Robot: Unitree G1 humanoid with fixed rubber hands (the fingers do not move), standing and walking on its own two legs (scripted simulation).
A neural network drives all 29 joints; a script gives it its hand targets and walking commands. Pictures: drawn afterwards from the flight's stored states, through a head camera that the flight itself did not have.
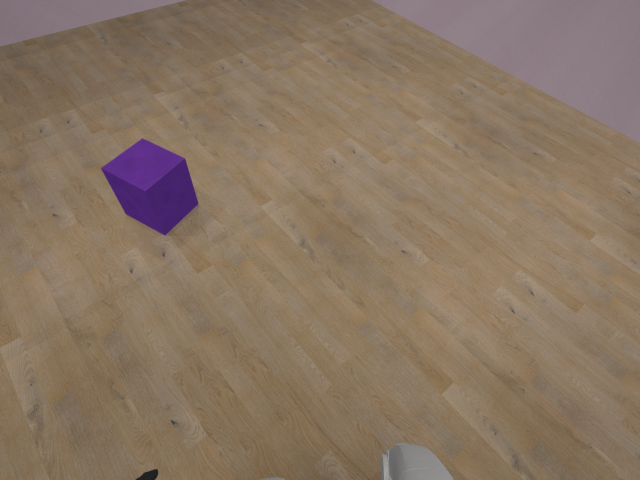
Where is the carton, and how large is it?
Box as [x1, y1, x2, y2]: [101, 138, 197, 234]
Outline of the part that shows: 142,138 101,168 125,213 159,232 165,234 197,204 197,200 184,158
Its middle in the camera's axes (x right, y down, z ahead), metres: -0.66 -0.22 +1.49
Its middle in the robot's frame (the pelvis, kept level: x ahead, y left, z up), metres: +1.17 +0.62 -0.65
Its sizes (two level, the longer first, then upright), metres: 0.210 0.200 0.250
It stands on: the floor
